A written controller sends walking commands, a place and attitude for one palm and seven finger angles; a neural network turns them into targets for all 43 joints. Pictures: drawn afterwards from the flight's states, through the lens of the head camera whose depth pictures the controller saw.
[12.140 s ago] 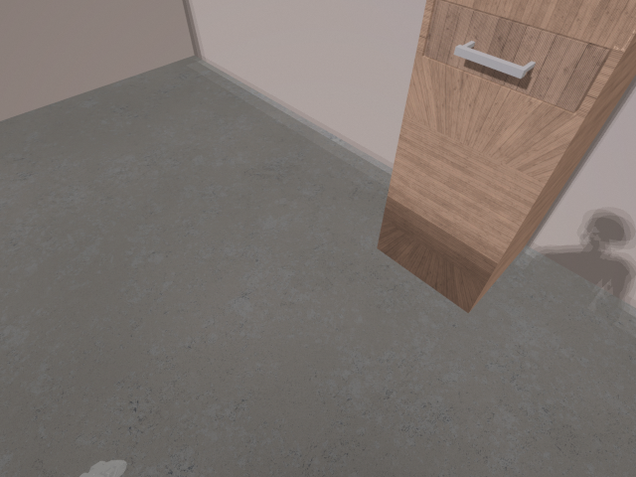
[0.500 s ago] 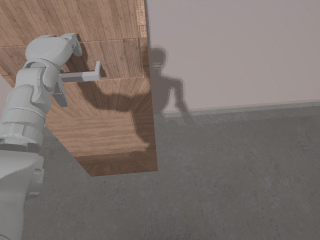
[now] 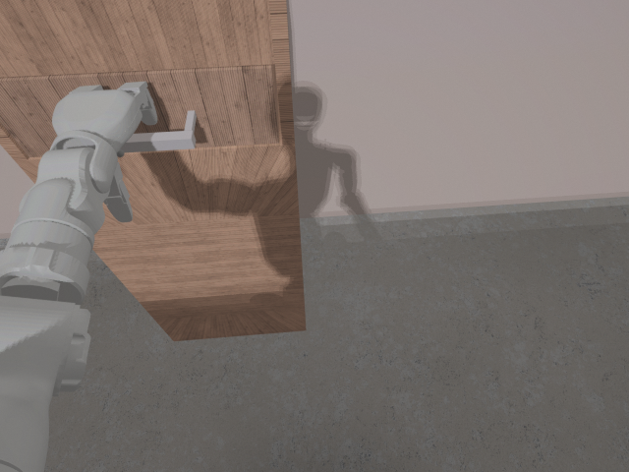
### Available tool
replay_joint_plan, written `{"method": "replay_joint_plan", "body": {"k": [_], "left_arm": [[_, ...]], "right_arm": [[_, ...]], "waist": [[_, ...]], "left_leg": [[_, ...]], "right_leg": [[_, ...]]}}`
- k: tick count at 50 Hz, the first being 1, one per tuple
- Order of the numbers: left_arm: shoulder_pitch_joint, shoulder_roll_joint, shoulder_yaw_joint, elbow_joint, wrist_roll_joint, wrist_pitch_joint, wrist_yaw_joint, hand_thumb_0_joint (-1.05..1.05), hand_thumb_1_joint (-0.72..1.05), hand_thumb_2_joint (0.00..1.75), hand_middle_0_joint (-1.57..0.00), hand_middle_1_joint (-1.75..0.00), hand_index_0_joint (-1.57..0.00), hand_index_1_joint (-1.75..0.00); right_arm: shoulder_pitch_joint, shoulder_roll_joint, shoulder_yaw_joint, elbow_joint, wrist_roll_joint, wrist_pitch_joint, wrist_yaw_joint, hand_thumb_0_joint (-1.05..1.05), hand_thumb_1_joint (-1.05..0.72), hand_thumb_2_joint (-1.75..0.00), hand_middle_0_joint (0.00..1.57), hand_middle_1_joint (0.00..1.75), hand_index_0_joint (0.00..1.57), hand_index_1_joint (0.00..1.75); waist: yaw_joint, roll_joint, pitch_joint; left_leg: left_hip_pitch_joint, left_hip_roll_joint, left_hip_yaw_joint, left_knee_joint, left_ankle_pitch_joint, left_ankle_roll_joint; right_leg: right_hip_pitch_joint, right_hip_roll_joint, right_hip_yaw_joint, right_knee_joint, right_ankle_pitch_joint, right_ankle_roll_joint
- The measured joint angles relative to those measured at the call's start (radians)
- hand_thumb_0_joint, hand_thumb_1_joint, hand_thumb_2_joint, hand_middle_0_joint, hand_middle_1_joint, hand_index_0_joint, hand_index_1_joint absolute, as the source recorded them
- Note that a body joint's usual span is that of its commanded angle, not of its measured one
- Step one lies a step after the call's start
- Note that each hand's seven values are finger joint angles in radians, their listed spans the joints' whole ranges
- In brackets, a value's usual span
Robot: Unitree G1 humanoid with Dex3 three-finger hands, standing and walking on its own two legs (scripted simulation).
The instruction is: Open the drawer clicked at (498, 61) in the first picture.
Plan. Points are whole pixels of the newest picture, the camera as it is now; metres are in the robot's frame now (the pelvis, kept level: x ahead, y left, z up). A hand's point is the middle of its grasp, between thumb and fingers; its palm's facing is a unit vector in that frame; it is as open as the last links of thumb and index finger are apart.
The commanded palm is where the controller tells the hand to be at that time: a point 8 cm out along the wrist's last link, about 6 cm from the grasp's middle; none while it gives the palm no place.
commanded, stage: lower the fingers behind the handle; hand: left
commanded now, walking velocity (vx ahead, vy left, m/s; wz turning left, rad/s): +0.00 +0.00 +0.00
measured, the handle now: (136, 132) +0.54 +0.24 +0.12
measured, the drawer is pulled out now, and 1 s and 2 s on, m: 0.00 0.00 0.00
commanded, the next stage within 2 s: close the thumb around the handle in 0.96 s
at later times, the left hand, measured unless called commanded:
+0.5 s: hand (134, 171) +0.50 +0.24 +0.09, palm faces -0.06 -0.01 -1.00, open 13.8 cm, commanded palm +0.48 +0.24 +0.15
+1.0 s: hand (137, 170) +0.50 +0.23 +0.09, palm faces -0.05 -0.01 -1.00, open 13.8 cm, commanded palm +0.48 +0.24 +0.15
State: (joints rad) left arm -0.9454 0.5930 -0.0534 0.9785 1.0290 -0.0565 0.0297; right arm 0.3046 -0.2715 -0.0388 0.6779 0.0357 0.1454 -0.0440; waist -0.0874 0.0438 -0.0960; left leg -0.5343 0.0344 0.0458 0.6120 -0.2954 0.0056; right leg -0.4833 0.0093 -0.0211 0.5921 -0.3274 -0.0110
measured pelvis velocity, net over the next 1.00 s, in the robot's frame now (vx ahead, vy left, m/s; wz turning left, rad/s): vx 0.00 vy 0.01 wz -0.01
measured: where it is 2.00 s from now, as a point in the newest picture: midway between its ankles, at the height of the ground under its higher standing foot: outside the picture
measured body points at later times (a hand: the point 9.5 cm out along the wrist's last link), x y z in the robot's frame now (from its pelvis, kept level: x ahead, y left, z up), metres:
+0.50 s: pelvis +0.00 +0.01 -0.01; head +0.08 +0.00 +0.44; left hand +0.50 +0.24 +0.15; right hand +0.01 -0.27 -0.14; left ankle -0.01 +0.12 -0.73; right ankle -0.03 -0.11 -0.73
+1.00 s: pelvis +0.00 +0.01 -0.01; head +0.08 +0.00 +0.44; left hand +0.50 +0.23 +0.15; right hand +0.01 -0.27 -0.13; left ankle -0.01 +0.12 -0.73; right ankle -0.03 -0.11 -0.73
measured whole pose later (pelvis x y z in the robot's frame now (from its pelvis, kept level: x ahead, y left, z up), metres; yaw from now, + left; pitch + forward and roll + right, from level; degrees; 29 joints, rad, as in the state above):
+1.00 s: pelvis +0.00 +0.01 -0.01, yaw +0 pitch +15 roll -1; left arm -0.94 0.57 -0.05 1.03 1.06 -0.07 0.12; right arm 0.36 -0.26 -0.05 0.70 0.02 0.13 -0.04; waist -0.11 0.04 -0.11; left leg -0.63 0.04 0.05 0.68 -0.32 0.01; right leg -0.57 0.01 -0.02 0.64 -0.34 0.00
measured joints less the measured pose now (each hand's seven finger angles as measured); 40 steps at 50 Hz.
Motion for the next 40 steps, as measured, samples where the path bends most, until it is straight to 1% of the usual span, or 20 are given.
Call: {"method": "replay_joint_plan", "body": {"k": [3,6,11,15,20,24,31,40], "left_arm": [[0.004,0.008,-0.005,0.006,0.004,0.000,-0.008,0.00,-0.49,0.30,-0.32,-1.20,-0.31,-1.20],[0.020,0.006,0.000,-0.016,0.000,-0.026,-0.010,0.00,-0.49,0.30,-0.32,-1.20,-0.31,-1.20],[0.041,-0.005,0.019,-0.038,0.002,-0.054,0.021,0.00,-0.49,0.30,-0.32,-1.20,-0.31,-1.20],[0.042,-0.009,0.022,-0.014,0.014,-0.031,0.056,0.00,-0.49,0.30,-0.32,-1.20,-0.31,-1.20],[0.031,-0.011,0.015,0.021,0.022,-0.006,0.069,0.00,-0.49,0.30,-0.32,-1.20,-0.31,-1.20],[0.023,-0.015,0.007,0.034,0.023,-0.011,0.069,0.00,-0.49,0.30,-0.32,-1.20,-0.31,-1.20],[0.023,-0.013,0.023,0.040,0.034,-0.027,0.091,0.00,-0.48,0.30,-0.32,-1.20,-0.31,-1.20],[0.017,-0.011,0.013,0.054,0.033,-0.009,0.097,0.00,-0.49,0.30,-0.32,-1.20,-0.31,-1.20]], "right_arm": [[0.013,0.001,-0.003,0.000,0.000,-0.001,-0.002,0.01,-0.91,-0.90,0.20,0.30,0.20,0.30],[0.029,0.003,-0.009,0.004,-0.003,-0.001,-0.004,0.01,-0.91,-0.90,0.20,0.30,0.20,0.30],[0.044,0.006,-0.014,0.017,-0.010,0.003,0.002,0.01,-0.91,-0.90,0.20,0.30,0.20,0.30],[0.045,0.007,-0.014,0.022,-0.010,0.005,0.008,0.01,-0.91,-0.90,0.20,0.30,0.20,0.30],[0.044,0.011,-0.013,0.022,-0.011,-0.002,0.009,0.01,-0.91,-0.90,0.20,0.30,0.20,0.30],[0.045,0.013,-0.013,0.021,-0.013,-0.007,0.006,0.01,-0.91,-0.90,0.20,0.30,0.20,0.30],[0.046,0.012,-0.011,0.020,-0.017,-0.009,0.003,0.01,-0.91,-0.90,0.20,0.30,0.20,0.30],[0.046,0.007,-0.009,0.017,-0.012,-0.008,0.000,0.00,-0.91,-0.90,0.20,0.30,0.20,0.30]], "waist": [[-0.004,0.000,0.001],[-0.003,-0.001,0.001],[-0.005,-0.003,-0.005],[-0.011,-0.002,-0.009],[-0.017,0.000,-0.009],[-0.020,0.000,-0.009],[-0.022,-0.003,-0.017],[-0.027,-0.002,-0.016]], "left_leg": [[-0.010,0.000,0.000,0.005,-0.002,0.001],[-0.017,0.001,0.001,0.010,-0.005,0.003],[-0.033,0.001,0.004,0.024,-0.013,0.005],[-0.046,0.002,0.006,0.033,-0.017,0.006],[-0.061,0.002,0.005,0.042,-0.019,0.009],[-0.071,0.001,0.003,0.048,-0.021,0.009],[-0.088,0.003,0.005,0.060,-0.025,0.010],[-0.090,0.004,0.004,0.064,-0.024,0.010]], "right_leg": [[-0.009,0.000,0.001,0.003,-0.001,0.001],[-0.014,0.000,0.001,0.004,-0.001,0.002],[-0.030,0.000,0.004,0.014,-0.006,0.004],[-0.043,0.001,0.007,0.021,-0.008,0.006],[-0.056,0.000,0.007,0.027,-0.008,0.008],[-0.064,0.000,0.005,0.031,-0.009,0.009],[-0.082,0.002,0.007,0.042,-0.012,0.009],[-0.083,0.003,0.007,0.044,-0.011,0.009]]}}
